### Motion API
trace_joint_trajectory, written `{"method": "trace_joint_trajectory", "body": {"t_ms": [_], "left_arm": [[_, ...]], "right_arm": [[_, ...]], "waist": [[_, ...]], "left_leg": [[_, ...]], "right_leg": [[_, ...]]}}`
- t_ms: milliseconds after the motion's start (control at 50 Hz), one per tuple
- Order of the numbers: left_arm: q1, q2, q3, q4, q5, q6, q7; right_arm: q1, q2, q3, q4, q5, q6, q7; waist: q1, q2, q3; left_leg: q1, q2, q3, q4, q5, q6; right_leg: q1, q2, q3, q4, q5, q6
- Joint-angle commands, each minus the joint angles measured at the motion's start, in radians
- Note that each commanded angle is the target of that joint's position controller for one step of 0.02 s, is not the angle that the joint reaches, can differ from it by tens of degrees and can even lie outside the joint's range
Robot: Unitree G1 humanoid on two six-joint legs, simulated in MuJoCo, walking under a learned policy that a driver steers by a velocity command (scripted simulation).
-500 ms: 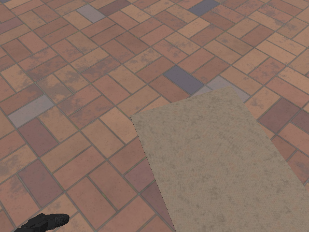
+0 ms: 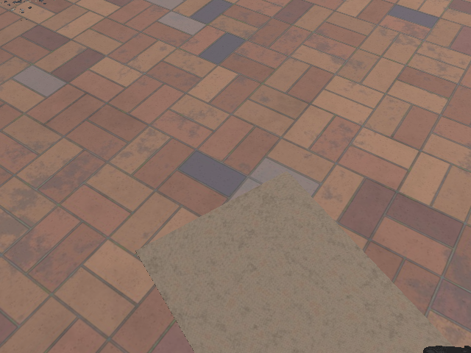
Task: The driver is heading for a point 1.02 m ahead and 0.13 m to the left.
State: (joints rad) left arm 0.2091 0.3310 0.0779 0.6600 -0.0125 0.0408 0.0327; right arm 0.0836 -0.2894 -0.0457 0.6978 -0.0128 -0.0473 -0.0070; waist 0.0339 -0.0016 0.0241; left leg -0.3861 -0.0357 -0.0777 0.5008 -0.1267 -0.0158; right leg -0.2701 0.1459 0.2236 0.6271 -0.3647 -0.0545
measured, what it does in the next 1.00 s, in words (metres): steps on the spot: right foot, then left foot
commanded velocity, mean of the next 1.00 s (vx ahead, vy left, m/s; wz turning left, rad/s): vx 0.01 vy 0.00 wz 0.11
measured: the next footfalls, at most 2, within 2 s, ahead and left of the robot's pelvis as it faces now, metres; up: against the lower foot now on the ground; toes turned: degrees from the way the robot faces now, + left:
right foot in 0.36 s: +0.04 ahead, -0.14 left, +0.00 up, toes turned -4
left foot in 0.76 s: +0.07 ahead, +0.11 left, +0.00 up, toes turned +11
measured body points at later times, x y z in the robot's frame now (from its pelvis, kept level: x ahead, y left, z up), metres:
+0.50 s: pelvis +0.02 -0.03 +0.01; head +0.04 -0.05 +0.46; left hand +0.20 +0.21 -0.09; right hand +0.11 -0.31 -0.12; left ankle +0.06 +0.12 -0.73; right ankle +0.00 -0.13 -0.73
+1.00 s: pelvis +0.03 +0.02 +0.02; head +0.07 +0.06 +0.46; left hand +0.14 +0.34 -0.10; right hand +0.22 -0.23 -0.07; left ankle +0.03 +0.09 -0.73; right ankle +0.05 -0.15 -0.64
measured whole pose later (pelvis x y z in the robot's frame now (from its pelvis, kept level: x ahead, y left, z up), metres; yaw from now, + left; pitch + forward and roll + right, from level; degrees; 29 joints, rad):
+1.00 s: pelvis +0.03 +0.02 +0.02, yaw +12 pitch +2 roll -3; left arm 0.09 0.33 0.09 0.72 0.00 0.03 0.05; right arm 0.19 -0.31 -0.05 0.68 0.01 0.01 -0.01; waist -0.02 -0.02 0.07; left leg -0.26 -0.05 -0.06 0.43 -0.20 0.08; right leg -0.51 0.00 0.07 1.08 -0.39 0.09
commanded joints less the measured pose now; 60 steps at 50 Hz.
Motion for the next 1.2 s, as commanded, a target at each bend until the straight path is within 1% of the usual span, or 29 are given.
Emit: {"method": "trace_joint_trajectory", "body": {"t_ms": [20,40,60,80,100,160,260,320,340,360,380,400,420,460,540,580,620,680,740,760,780,800,820,860,880,940,1040,1120,1200], "left_arm": [[0.078,0.091,0.016,-0.096,0.005,-0.017,0.002],[0.106,0.171,0.04,-0.064,0.005,-0.015,0.003],[0.072,0.189,0.052,-0.049,-0.005,-0.004,0.003],[0.056,0.166,0.05,-0.039,-0.01,0.011,0.008],[0.036,0.145,0.045,-0.05,-0.007,0.02,0.009],[0.006,0.063,0.018,-0.065,-0.009,0.02,0.004],[-0.03,0.051,0.001,-0.069,0.003,0.013,-0.01],[0.025,0.037,-0.001,-0.031,0.01,0.01,-0.023],[0.027,0.037,-0.004,-0.026,0.019,0.009,-0.023],[0.045,0.095,0.003,-0.03,0.032,0.01,-0.015],[-0.029,0.115,-0.001,-0.033,0.051,0.009,-0.014],[-0.088,0.06,-0.011,-0.046,0.055,-0.003,-0.02],[-0.092,0.065,-0.008,-0.038,0.055,-0.013,-0.021],[-0.064,0.111,0.008,-0.019,0.043,-0.027,-0.012],[-0.02,0.108,0.018,-0.018,0.029,-0.027,0.013],[-0.021,0.102,0.021,-0.022,0.026,-0.03,0.021],[-0.065,0.107,0.027,-0.025,0.016,-0.028,0.019],[-0.113,0.12,0.036,-0.027,0.01,-0.015,0.013],[-0.121,0.122,0.039,-0.009,-0.016,-0.01,0.012],[-0.059,0.097,0.034,0.016,-0.013,-0.017,0.007],[-0.055,0.037,0.014,-0.021,0.041,-0.024,0.003],[-0.159,0.044,0.012,-0.054,0.04,-0.027,0.008],[-0.163,0.082,0.023,-0.046,0.018,-0.025,0.01],[-0.144,0.091,0.032,-0.018,0.014,-0.023,0.02],[-0.137,0.103,0.037,-0.012,0.019,-0.022,0.026],[-0.097,0.077,0.034,0.004,0.009,-0.025,0.019],[-0.134,0.063,0.03,-0.004,0.01,-0.032,0.021],[-0.148,0.063,0.029,-0.006,0.008,-0.046,0.012],[-0.122,0.071,0.028,0.003,0.003,-0.065,-0.005]], "right_arm": [[0.095,-0.216,-0.063,-0.046,-0.033,-0.001,-0.009],[0.083,-0.165,-0.052,-0.061,-0.013,0.001,-0.005],[0.062,-0.125,-0.042,-0.067,-0.008,0.006,-0.007],[0.037,-0.11,-0.036,-0.072,-0.002,0.012,-0.007],[0.018,-0.113,-0.035,-0.068,0.005,0.018,-0.009],[0.014,-0.126,-0.038,-0.054,-0.005,0.034,-0.014],[0.025,-0.161,-0.047,-0.03,0.012,0.046,-0.007],[0.019,-0.145,-0.033,-0.008,0.03,0.051,-0.001],[0.064,-0.103,-0.016,0.016,0.032,0.044,0.005],[0.1,-0.056,0.003,0.022,0.004,0.032,0.019],[0.127,-0.015,0.015,0.013,-0.007,0.023,0.023],[0.074,-0.078,0.003,0.022,-0.005,0.028,0.017],[0.029,-0.115,-0.009,0.016,0.003,0.031,0.013],[0.03,-0.139,-0.019,0.021,0.008,0.043,-0.002],[0.063,-0.124,-0.029,0.01,0.026,0.051,0.003],[0.058,-0.11,-0.036,-0.001,0.032,0.061,0.012],[0.074,-0.095,-0.035,0.001,0.035,0.074,0.019],[0.085,-0.092,-0.033,-0.01,0.039,0.084,0.034],[0.149,-0.105,-0.046,-0.008,0.037,0.089,0.046],[0.171,-0.145,-0.062,-0.012,0.028,0.086,0.034],[0.193,-0.301,-0.099,-0.038,0.021,0.08,0.013],[0.222,-0.285,-0.084,-0.053,-0.014,0.06,0.025],[0.197,-0.254,-0.073,-0.062,-0.016,0.038,0.033],[0.118,-0.215,-0.066,-0.063,0.018,0.026,0.02],[0.092,-0.2,-0.06,-0.067,0.03,0.03,0.011],[0.095,-0.19,-0.055,-0.084,0.025,0.043,-0.006],[0.104,-0.202,-0.062,-0.095,0.026,0.059,-0.022],[0.088,-0.209,-0.067,-0.107,0.021,0.069,-0.023],[0.065,-0.197,-0.063,-0.117,0.016,0.078,-0.017]], "waist": [[0.002,0.306,-0.2],[-0.01,0.193,-0.184],[-0.018,0.127,-0.156],[-0.016,0.098,-0.131],[-0.017,0.105,-0.109],[-0.024,0.162,-0.108],[-0.057,0.202,-0.148],[-0.021,0.179,-0.121],[-0.02,0.145,-0.111],[-0.044,0.002,-0.138],[-0.104,-0.185,-0.121],[-0.072,-0.151,-0.08],[-0.058,-0.144,-0.034],[-0.038,-0.185,0.008],[-0.014,-0.201,-0.002],[-0.004,-0.152,-0.015],[-0.018,-0.101,-0.029],[-0.024,-0.117,-0.065],[-0.066,-0.11,-0.095],[-0.067,-0.02,-0.106],[-0.043,0.294,-0.118],[-0.108,0.269,-0.18],[-0.104,0.139,-0.156],[-0.06,0.052,-0.091],[-0.046,0.066,-0.086],[-0.034,0.096,-0.117],[-0.053,0.118,-0.091],[-0.062,0.144,-0.067],[-0.068,0.159,-0.097]], "left_leg": [[0.412,0.48,-0.514,-0.124,0.649,0.303],[0.396,0.462,-0.466,-0.118,0.578,0.312],[0.37,0.392,-0.332,-0.099,0.518,0.265],[0.332,0.33,-0.246,-0.102,0.455,0.232],[0.298,0.311,-0.211,-0.116,0.408,0.227],[0.254,0.253,-0.1,-0.151,0.397,0.232],[0.261,0.287,-0.087,-0.144,0.352,0.251],[0.176,0.258,-0.078,-0.112,0.188,0.207],[0.098,0.226,-0.064,-0.107,0.082,0.144],[0.006,0.16,-0.005,-0.015,-0.083,0.055],[0.037,0.093,0.07,-0.025,-0.258,-0.006],[0.132,0.099,0.06,-0.015,-0.213,-0.034],[0.107,0.077,0.072,-0.005,-0.131,-0.037],[0.044,0.066,0.073,0.035,-0.095,-0.036],[-0.073,0.066,0.083,0.277,-0.314,-0.018],[-0.172,0.095,0.051,0.449,-0.477,-0.021],[-0.162,0.11,0.063,0.431,-0.44,-0.034],[-0.044,0.087,0.122,0.307,-0.332,-0.037],[0.124,0.031,0.18,0.042,-0.108,0.008],[0.235,0.036,0.106,-0.071,0.076,0.047],[0.422,0.303,-0.291,-0.106,0.541,0.178],[0.395,0.445,-0.496,-0.144,0.619,0.377],[0.391,0.418,-0.418,-0.149,0.564,0.381],[0.36,0.31,-0.285,-0.135,0.413,0.279],[0.341,0.282,-0.259,-0.138,0.399,0.253],[0.333,0.238,-0.228,-0.154,0.405,0.248],[0.324,0.217,-0.28,-0.168,0.213,0.245],[0.252,0.196,-0.338,-0.168,0.069,0.243],[0.238,0.199,-0.374,-0.122,0.147,0.243]], "right_leg": [[-0.288,0.006,-0.045,0.382,-0.384,0.061],[-0.316,-0.056,-0.034,0.54,-0.326,0.1],[-0.332,-0.079,-0.051,0.601,-0.25,0.123],[-0.328,-0.09,-0.063,0.613,-0.207,0.141],[-0.324,-0.103,-0.07,0.602,-0.166,0.152],[-0.235,-0.103,-0.148,0.446,-0.123,0.161],[-0.067,-0.138,-0.194,0.129,-0.056,0.134],[0.105,-0.125,-0.229,-0.186,0.149,0.082],[0.217,-0.142,-0.194,-0.295,0.233,0.052],[0.333,-0.291,-0.03,-0.304,0.372,0.008],[0.165,-0.403,0.032,-0.291,0.324,-0.089],[0.047,-0.366,-0.003,-0.318,0.137,-0.108],[0.047,-0.312,-0.04,-0.319,0.036,-0.069],[0.064,-0.313,-0.049,-0.323,0.057,-0.048],[0.129,-0.434,-0.008,-0.272,0.413,-0.141],[0.193,-0.513,0.024,-0.254,0.63,-0.206],[0.212,-0.5,-0.035,-0.236,0.694,-0.2],[0.19,-0.463,-0.132,-0.202,0.723,-0.167],[0.148,-0.425,-0.219,-0.084,0.614,-0.092],[0.072,-0.369,-0.287,0.047,0.45,-0.021],[-0.227,-0.233,-0.37,0.358,-0.045,0.1],[-0.337,-0.118,-0.206,0.547,-0.373,0.121],[-0.369,-0.147,-0.145,0.631,-0.341,0.115],[-0.396,-0.181,-0.134,0.58,-0.172,0.106],[-0.373,-0.189,-0.126,0.543,-0.109,0.112],[-0.316,-0.155,-0.136,0.513,-0.015,0.139],[-0.312,-0.142,-0.118,0.318,0.027,0.166],[-0.244,-0.128,-0.108,0.189,0.029,0.165],[-0.146,-0.127,-0.123,0.093,0.011,0.148]]}}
